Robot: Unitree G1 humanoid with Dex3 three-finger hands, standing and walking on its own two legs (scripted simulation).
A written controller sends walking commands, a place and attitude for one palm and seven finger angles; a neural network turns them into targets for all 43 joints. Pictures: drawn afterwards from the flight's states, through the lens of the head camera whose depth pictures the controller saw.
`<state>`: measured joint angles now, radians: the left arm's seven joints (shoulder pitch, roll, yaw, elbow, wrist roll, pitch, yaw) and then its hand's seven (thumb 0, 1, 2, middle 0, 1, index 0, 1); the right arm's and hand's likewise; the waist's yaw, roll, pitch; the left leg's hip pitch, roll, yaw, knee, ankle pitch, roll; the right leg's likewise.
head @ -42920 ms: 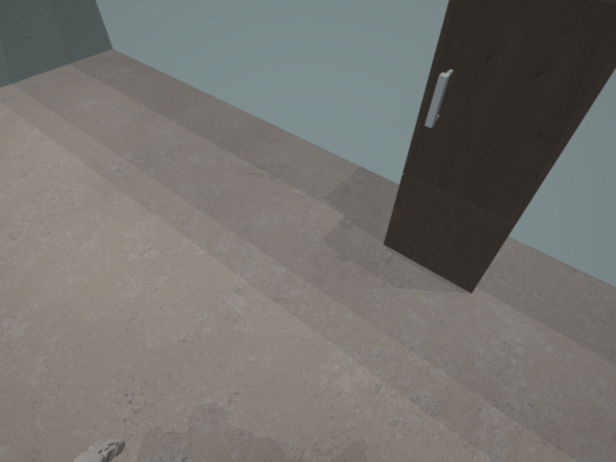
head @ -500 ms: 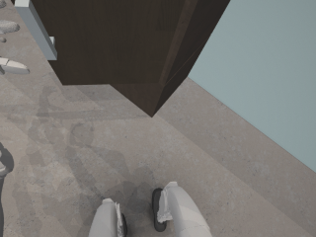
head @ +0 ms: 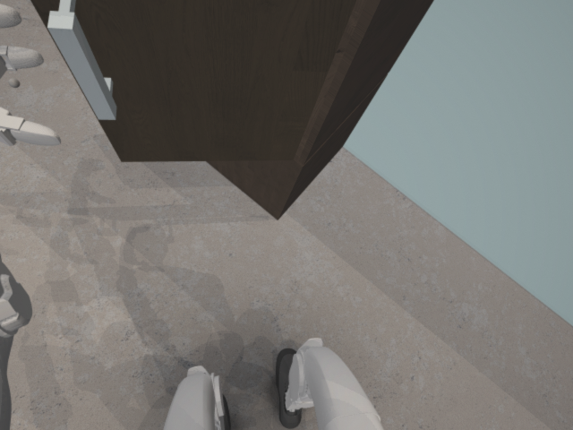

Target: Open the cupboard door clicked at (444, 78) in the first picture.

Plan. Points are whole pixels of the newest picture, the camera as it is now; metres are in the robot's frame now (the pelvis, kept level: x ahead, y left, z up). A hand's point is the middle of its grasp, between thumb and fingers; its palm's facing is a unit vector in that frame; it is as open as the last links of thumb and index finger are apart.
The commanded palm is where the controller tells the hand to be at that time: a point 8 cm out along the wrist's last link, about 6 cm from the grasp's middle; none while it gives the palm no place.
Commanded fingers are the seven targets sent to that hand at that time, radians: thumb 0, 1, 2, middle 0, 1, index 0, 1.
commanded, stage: move the hooked fingers beside the handle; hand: left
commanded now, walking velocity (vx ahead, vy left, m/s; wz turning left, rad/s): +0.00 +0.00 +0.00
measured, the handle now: (89, 60) +0.57 +0.20 +0.05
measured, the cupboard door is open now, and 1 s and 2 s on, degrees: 45 44 44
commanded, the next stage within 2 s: slide the fingers in behind the handle in 0.32 s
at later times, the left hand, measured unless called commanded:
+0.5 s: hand (21, 88) +0.52 +0.26 +0.06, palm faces +0.01 -1.00 -0.03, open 14.0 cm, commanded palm +0.50 +0.28 +0.05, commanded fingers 0.00 -0.50 0.30 -0.30 -1.20 -0.30 -1.20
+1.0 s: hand (51, 92) +0.52 +0.24 +0.05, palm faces +0.01 -1.00 -0.02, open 14.0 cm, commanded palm +0.51 +0.25 +0.05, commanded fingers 0.00 -0.50 0.30 -0.30 -1.20 -0.30 -1.20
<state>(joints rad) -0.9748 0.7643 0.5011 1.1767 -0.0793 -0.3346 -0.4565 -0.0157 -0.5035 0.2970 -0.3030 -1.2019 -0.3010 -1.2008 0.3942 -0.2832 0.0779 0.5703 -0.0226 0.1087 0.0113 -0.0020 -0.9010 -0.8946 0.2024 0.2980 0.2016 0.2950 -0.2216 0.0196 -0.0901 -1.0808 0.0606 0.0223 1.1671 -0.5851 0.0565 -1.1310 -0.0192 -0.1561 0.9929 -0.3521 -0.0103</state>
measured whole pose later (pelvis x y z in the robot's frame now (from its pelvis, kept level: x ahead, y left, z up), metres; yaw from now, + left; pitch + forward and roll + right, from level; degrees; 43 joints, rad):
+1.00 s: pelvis -0.01 +0.00 +0.00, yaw +0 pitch +28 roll -5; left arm -0.98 0.67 0.45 1.17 -0.08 -0.36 -0.36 -0.02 -0.50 0.30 -0.30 -1.20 -0.30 -1.22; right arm 0.39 -0.27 0.08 0.59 -0.03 0.09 0.02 0.00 -0.90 -0.89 0.20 0.30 0.20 0.29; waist -0.22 0.02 -0.09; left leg -1.10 0.05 0.02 1.18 -0.58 0.05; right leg -1.15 -0.03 -0.15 1.02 -0.35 -0.01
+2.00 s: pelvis -0.01 -0.01 +0.00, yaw +1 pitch +27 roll -4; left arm -0.97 0.55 0.41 1.18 -0.06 -0.42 -0.26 -0.02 -0.50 0.30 -0.30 -1.20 -0.31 -1.20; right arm 0.38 -0.27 0.05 0.59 -0.03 0.07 0.02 0.00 -0.90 -0.89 0.20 0.30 0.20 0.29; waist -0.21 0.03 -0.10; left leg -1.06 0.05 0.04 1.16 -0.57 0.04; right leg -1.14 -0.02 -0.13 1.03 -0.36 -0.03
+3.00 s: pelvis +0.00 -0.01 +0.00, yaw +0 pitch +27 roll -4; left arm -0.94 0.52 0.40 1.16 -0.06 -0.43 -0.22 0.02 0.73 0.82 -0.36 -1.35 -0.35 -1.35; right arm 0.39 -0.26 0.05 0.60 -0.04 0.08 0.03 0.00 -0.90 -0.89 0.20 0.30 0.20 0.29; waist -0.21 0.03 -0.10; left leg -1.04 0.05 0.04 1.15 -0.58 0.05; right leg -1.12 -0.02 -0.13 1.02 -0.36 -0.02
